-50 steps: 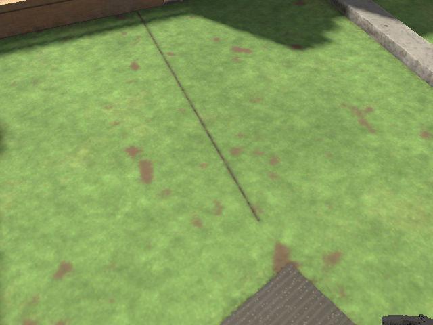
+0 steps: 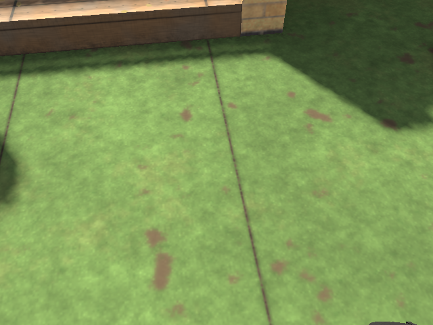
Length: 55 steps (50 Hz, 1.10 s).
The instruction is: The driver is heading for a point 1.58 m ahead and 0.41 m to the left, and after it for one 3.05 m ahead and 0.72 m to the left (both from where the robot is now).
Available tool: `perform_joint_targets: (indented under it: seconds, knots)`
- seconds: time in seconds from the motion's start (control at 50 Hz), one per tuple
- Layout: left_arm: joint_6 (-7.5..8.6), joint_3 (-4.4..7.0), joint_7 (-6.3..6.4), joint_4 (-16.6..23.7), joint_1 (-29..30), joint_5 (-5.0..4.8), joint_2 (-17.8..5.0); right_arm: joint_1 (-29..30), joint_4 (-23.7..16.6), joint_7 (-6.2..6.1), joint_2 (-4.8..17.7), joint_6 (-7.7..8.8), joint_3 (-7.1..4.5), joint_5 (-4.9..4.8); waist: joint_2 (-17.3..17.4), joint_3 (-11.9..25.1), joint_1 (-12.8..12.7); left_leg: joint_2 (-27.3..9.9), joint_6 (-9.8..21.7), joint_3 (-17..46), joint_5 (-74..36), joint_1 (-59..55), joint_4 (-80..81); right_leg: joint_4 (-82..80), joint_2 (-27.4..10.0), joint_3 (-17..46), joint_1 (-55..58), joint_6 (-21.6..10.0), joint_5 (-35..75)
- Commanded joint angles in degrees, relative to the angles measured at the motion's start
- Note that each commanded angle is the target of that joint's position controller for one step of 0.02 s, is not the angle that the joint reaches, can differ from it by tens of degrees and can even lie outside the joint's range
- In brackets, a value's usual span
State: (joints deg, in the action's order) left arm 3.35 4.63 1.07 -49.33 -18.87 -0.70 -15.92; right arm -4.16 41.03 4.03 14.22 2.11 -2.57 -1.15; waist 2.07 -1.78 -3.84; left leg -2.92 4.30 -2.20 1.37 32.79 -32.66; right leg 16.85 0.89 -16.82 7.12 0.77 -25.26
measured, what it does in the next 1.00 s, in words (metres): walks ahead, turning left: left foot, then right foot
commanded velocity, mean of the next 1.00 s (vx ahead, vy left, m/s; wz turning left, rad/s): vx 0.50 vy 0.00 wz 0.50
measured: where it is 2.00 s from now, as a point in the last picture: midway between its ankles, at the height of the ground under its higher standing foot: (133, 162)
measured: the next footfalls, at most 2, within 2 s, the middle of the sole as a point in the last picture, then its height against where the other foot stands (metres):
left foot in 0.06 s outside the picture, level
right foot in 0.50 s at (253, 305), level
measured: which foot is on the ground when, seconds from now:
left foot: up 0.00-0.04, down 0.06-0.52, up 0.54-0.98, down 1.00-1.00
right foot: down 0.00-0.06, up 0.08-0.48, down 0.50-1.00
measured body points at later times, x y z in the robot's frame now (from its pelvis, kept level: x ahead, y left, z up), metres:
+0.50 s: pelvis +0.32 +0.02 -0.01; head +0.34 +0.03 +0.43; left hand +0.48 +0.31 -0.08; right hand +0.44 -0.26 -0.12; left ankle +0.15 +0.09 -0.74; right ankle +0.49 -0.06 -0.74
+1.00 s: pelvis +0.55 +0.13 -0.01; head +0.58 +0.16 +0.44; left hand +0.39 +0.38 -0.14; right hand +0.87 +0.06 -0.08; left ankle +0.60 +0.29 -0.73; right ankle +0.49 -0.06 -0.74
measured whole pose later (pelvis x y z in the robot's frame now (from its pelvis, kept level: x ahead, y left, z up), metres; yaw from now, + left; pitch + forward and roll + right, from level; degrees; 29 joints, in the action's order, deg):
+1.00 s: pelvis +0.55 +0.13 -0.01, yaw +31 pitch +2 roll -2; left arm 3.5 3.9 -0.7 -51.2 -21.2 -1.9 -17.5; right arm -3.3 34.4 2.4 14.8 2.4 -2.1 -0.8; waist 1.3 -1.5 -5.4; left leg -2.5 3.8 -0.8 6.3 28.6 -30.7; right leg 18.4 -2.6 -9.1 3.0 2.5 -22.5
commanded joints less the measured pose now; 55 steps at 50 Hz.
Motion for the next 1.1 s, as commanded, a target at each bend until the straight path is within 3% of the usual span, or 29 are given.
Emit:
perform_joint_targets:
  seconds: [0.02,0.04,0.06,0.08,0.1,0.12,0.14,0.18,0.24,0.32,0.4,0.48,0.5,0.52,0.54,0.56,0.58,0.6,0.64,0.76,0.84,0.92,0.96,1.0,1.02,1.04,1.06,1.08,1.1]
  knots:
    - [-0.97,2.91,0.85,3.0,0.8,-0.46,-12.6,-4.9,-3.9,-0.10,8.9,0.34,-3.51,-0.27,-6.4,4.3,6.5,5.5,3.6,-4.5,7.9,-8.2,-0.2,16.5,-16.6,4.2,1.7,-6.0,69.9]
    - [-1.03,2.62,0.93,3.2,2.1,-0.78,-12.4,-13.7,-1.8,-1.05,11.6,0.18,-5.17,-0.33,-5.3,8.4,11.6,6.9,6.0,-3.6,3.6,-22.2,4.6,29.3,-14.3,2.9,-4.9,-4.1,65.4]
    - [-0.25,1.24,0.78,4.3,0.5,1.24,-8.2,-19.6,-0.2,-2.30,15.8,-0.49,-6.27,-0.28,2.7,12.9,12.0,-2.1,9.0,9.6,-2.5,-40.7,1.5,47.2,-10.6,3.7,-22.5,-1.9,32.4]
    - [1.88,-0.85,-0.06,7.6,-2.9,1.61,-2.4,-16.8,-2.2,-2.26,20.1,0.13,-6.68,-0.14,13.4,19.6,6.4,-15.8,22.7,43.3,-0.7,-58.0,7.4,68.2,2.9,12.1,-46.2,2.0,-9.8]
    - [4.27,-0.12,-0.93,8.9,3.3,-0.68,-7.5,-20.3,-2.0,-1.92,15.2,0.46,-5.41,0.08,4.6,23.5,11.2,-16.4,22.0,45.4,2.1,-60.3,12.9,69.5,0.3,22.6,-52.8,0.8,-8.5]
    - [5.25,-0.16,-1.22,10.6,7.6,-2.20,-8.1,-18.3,-1.7,-1.99,12.6,0.96,-4.83,0.04,2.5,15.8,10.8,-14.2,19.1,36.7,1.3,-54.6,13.5,65.7,-2.5,22.6,-55.4,-0.6,-4.2]
    - [5.47,-0.35,-0.88,10.4,8.4,-1.20,-7.6,-14.0,-2.1,-1.95,10.9,1.34,-4.35,-0.18,-3.1,9.5,7.6,-11.3,16.5,30.2,-2.6,-44.6,14.1,59.5,-5.0,22.0,-53.6,-0.8,0.1]
    - [4.30,0.47,-0.70,9.6,7.1,0.98,-8.7,-8.5,-4.2,-2.64,8.4,1.49,-3.35,0.62,-2.3,5.3,3.8,-8.3,14.8,24.4,-10.0,-31.6,16.6,52.1,-7.5,22.1,-46.2,0.3,4.6]
    - [2.84,0.08,-0.78,10.5,7.2,1.68,-6.6,-8.8,-4.1,-3.56,10.4,1.84,-3.84,0.53,-1.5,3.5,2.5,-6.3,14.3,20.3,-16.5,-23.2,18.8,43.3,-7.6,20.5,-43.5,2.8,9.1]
    - [2.99,-1.41,-1.14,13.0,16.8,1.68,-3.3,-11.6,-3.0,-4.94,11.9,0.86,-4.34,-0.04,1.5,2.2,6.0,0.2,9.1,13.6,-11.7,-16.6,17.3,21.6,-2.8,17.7,-36.4,3.8,27.3]
    - [3.49,-0.84,-2.14,14.9,21.7,0.40,-5.4,-16.0,-1.4,-5.09,11.3,0.26,-4.23,-0.60,3.0,2.2,8.0,-2.4,7.3,20.1,-1.5,-21.1,14.2,12.8,-0.7,20.0,-34.2,2.4,30.4]
    - [4.59,1.02,-2.27,13.1,13.7,0.50,-8.7,-14.0,-2.1,-5.36,10.4,-0.14,-4.09,-0.13,5.3,4.4,2.6,-3.2,4.8,24.7,-6.0,-25.8,4.8,8.9,-0.6,20.1,-25.3,-2.0,23.6]
    - [4.88,1.80,-1.95,12.1,6.9,1.41,-10.6,-13.4,-3.0,-5.04,7.9,-0.02,-3.14,0.25,3.4,10.4,-0.8,-0.1,3.0,22.1,-5.4,-22.4,-5.5,9.8,-4.8,23.0,-13.1,-4.7,23.5]
    - [4.69,2.90,-1.45,11.4,-0.9,2.54,-14.8,-18.6,-4.3,-5.04,4.3,0.26,-2.02,0.21,-6.9,19.8,-0.9,6.8,-0.9,15.5,9.6,-7.1,-24.6,9.7,-17.4,40.4,7.8,-11.5,17.0]
    - [3.95,2.98,-1.96,9.7,-3.4,1.39,-14.4,-22.8,-4.9,-4.97,4.8,0.60,-1.39,-0.91,-22.0,24.0,0.5,8.3,-2.7,12.6,33.3,6.9,-38.2,3.0,-25.6,62.7,15.4,-16.9,1.6]
    - [3.56,1.65,-1.81,10.9,-0.5,0.50,-9.4,-20.0,-4.0,-4.88,10.3,0.45,-2.63,-1.40,-13.9,16.1,-0.7,4.4,-3.2,13.8,29.7,11.9,-43.5,0.4,-24.1,59.6,9.5,-14.8,-8.9]
    - [2.89,1.04,-1.47,11.3,2.3,0.65,-7.4,-14.5,-4.9,-4.84,11.8,0.10,-3.06,-0.82,-9.0,9.3,-1.1,2.4,-3.5,11.1,25.1,12.4,-44.1,-0.1,-21.8,50.5,1.8,-12.3,-5.8]
    - [2.53,0.61,-1.41,11.1,5.0,1.11,-6.6,-11.7,-5.9,-4.76,11.2,-0.07,-3.12,-0.09,-6.1,4.6,0.2,0.5,-3.6,9.9,21.7,10.9,-41.7,-1.4,-19.5,43.6,-6.1,-11.5,1.6]
    - [2.66,0.05,-1.32,10.4,7.4,1.57,-5.1,-11.9,-6.2,-4.30,9.2,-0.64,-3.26,-0.19,-8.0,1.6,2.7,-2.5,-3.4,9.4,18.4,6.2,-37.4,-4.2,-16.0,34.6,-14.5,-10.5,9.7]
    - [3.53,1.13,-1.57,6.9,5.5,1.10,-8.0,-8.3,-7.7,-4.06,5.1,-1.05,-1.91,0.19,-5.3,1.0,2.7,-3.8,-4.6,8.5,8.9,7.3,-24.3,-8.9,-16.1,22.9,-14.6,-13.1,21.9]
    - [2.68,1.21,-1.70,4.9,4.1,0.07,-9.5,-1.4,-8.6,-2.77,3.9,0.33,-0.97,0.25,-4.9,-0.7,0.5,-2.3,-4.2,4.5,-0.3,3.3,-9.4,-8.9,-13.9,15.9,-13.5,-11.5,25.4]
    - [1.41,1.59,-1.79,2.1,-0.1,-1.05,-11.5,4.1,-10.8,-1.77,4.5,0.87,-0.81,-0.10,-5.9,-2.3,-0.8,-1.0,-2.6,2.1,3.2,2.0,-2.1,-7.0,-16.6,16.1,-7.8,-10.8,27.8]
    - [0.65,1.79,-1.62,1.2,-0.1,-1.52,-12.6,2.7,-10.9,-1.61,6.0,0.99,-1.41,0.19,-7.2,-1.3,1.2,0.7,-0.7,0.6,7.5,-2.0,0.9,-2.8,-17.5,15.6,-5.1,-9.8,37.6]
    - [0.21,1.07,-1.28,0.5,0.2,-1.55,-11.5,-10.6,-6.7,-2.12,10.1,0.91,-3.80,0.71,-6.4,7.1,8.7,4.4,2.3,-2.1,4.1,-23.2,5.0,13.7,-13.7,10.9,-9.3,-6.9,51.8]
    - [0.51,-0.34,-1.09,1.8,0.4,0.11,-8.6,-20.8,-4.7,-3.02,14.5,0.49,-5.29,0.93,-1.0,14.7,12.9,-4.6,5.5,9.2,1.7,-40.7,2.8,30.9,-11.1,9.3,-21.7,-4.3,37.0]
    - [1.70,-2.50,-1.64,3.7,-4.8,0.84,-2.1,-21.6,-4.4,-3.21,19.6,0.44,-5.78,1.08,14.0,21.0,8.1,-18.4,14.9,38.0,12.2,-55.1,9.5,50.4,-0.7,12.4,-43.1,-0.9,-4.8]
    - [2.78,-1.19,-2.02,2.9,-1.1,-0.67,-7.7,-21.8,-4.9,-2.95,14.3,0.87,-4.41,0.76,7.8,22.0,10.9,-18.9,14.8,42.6,16.5,-54.3,13.7,57.3,-2.2,21.2,-49.0,-1.4,-8.4]
    - [3.35,-0.55,-2.30,4.8,3.6,-2.09,-9.7,-18.8,-4.6,-2.84,12.3,1.32,-3.56,0.87,6.7,13.8,10.4,-16.9,12.7,33.8,12.6,-48.3,14.3,58.1,-4.7,20.6,-53.1,-2.2,-4.0]
    - [3.53,-0.76,-2.04,5.0,5.6,-1.58,-9.0,-15.4,-4.6,-2.79,10.8,1.54,-3.07,0.76,3.4,9.6,8.6,-14.3,11.3,27.1,7.0,-41.2,15.0,55.3,-7.0,19.7,-51.8,-2.4,1.1]
Velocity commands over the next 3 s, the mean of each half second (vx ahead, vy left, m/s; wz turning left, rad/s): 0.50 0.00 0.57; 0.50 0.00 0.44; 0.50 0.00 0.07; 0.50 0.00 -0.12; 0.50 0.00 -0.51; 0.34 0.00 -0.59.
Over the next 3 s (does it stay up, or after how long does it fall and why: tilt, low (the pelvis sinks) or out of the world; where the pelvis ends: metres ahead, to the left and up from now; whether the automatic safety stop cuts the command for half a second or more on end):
stays up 1.50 0.51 0.00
